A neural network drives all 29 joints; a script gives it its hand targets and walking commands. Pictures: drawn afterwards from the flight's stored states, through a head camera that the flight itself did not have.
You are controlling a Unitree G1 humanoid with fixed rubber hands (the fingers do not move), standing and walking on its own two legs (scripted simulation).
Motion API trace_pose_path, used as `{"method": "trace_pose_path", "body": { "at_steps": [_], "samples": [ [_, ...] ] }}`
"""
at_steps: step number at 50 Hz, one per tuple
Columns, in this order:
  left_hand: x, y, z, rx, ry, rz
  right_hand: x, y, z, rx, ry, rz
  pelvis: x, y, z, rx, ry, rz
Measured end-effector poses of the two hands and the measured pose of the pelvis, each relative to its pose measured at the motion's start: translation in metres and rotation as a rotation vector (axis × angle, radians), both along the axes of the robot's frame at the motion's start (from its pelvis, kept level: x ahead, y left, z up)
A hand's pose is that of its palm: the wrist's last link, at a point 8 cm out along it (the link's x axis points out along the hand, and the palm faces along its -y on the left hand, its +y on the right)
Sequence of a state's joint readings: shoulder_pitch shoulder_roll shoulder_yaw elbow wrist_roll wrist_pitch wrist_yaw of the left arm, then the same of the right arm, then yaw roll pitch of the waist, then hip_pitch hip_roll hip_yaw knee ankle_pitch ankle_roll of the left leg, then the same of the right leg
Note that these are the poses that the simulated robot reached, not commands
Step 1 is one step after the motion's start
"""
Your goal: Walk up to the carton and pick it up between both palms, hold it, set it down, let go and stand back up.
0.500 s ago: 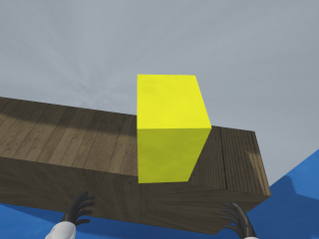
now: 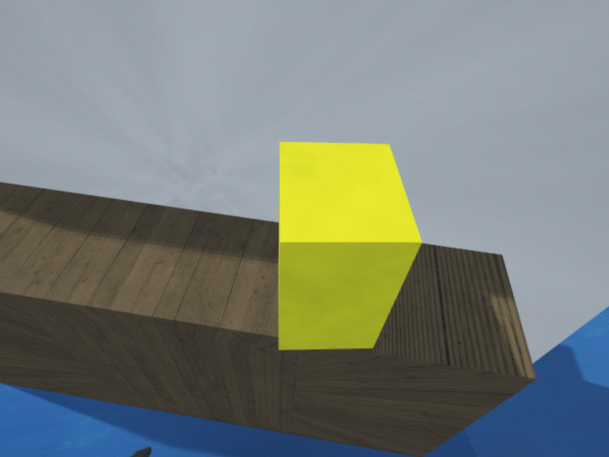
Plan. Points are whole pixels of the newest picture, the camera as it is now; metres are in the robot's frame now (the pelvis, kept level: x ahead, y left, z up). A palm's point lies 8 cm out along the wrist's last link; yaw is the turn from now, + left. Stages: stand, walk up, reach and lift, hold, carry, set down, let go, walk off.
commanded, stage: stand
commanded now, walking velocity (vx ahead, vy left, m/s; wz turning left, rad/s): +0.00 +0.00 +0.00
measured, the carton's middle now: (330, 253) +0.40 -0.03 +0.02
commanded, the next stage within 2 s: none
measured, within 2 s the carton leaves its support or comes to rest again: neither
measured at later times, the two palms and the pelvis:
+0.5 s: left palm out of the picture -0.03 +0.22 -0.14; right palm out of the picture -0.02 -0.21 -0.13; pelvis +0.00 +0.01 +0.01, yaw +0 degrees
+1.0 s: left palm out of the picture -0.05 +0.21 -0.15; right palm out of the picture -0.05 -0.18 -0.14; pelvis +0.00 +0.01 +0.01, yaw +0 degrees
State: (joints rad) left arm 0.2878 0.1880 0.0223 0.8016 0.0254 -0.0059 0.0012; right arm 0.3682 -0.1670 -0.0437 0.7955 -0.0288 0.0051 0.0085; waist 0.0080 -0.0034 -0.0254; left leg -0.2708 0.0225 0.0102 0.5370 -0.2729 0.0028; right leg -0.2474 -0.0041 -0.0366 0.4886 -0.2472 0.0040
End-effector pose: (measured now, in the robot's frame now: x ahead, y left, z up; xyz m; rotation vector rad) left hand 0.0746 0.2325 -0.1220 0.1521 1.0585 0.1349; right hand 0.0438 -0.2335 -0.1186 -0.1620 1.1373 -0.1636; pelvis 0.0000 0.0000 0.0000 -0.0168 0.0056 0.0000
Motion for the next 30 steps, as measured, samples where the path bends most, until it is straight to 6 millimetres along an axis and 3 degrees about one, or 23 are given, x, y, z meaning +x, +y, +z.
{"method": "trace_pose_path", "body": {
  "at_steps": [18,30],
  "samples": [
    [-0.082,0.0,-0.016,-0.023,0.257,0.088,-0.044,0.021,-0.011,0.028,0.134,-0.05,-0.001,0.01,0.006,0.01,-0.005,0.005],
    [-0.109,-0.02,-0.025,-0.074,0.348,0.09,-0.069,0.033,-0.015,0.043,0.23,-0.065,0.0,0.01,0.006,0.01,-0.014,0.002]
  ]
}}
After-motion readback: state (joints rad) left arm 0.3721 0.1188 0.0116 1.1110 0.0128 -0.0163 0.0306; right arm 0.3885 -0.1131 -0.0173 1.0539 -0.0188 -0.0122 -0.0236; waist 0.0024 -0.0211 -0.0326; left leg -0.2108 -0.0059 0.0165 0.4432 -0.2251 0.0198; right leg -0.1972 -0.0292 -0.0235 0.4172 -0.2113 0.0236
